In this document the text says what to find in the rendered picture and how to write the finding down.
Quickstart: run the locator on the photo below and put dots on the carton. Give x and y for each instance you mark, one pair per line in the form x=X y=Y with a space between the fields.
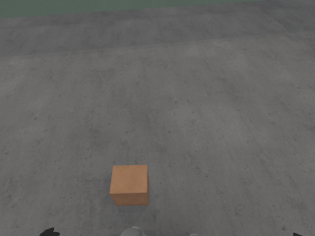
x=130 y=185

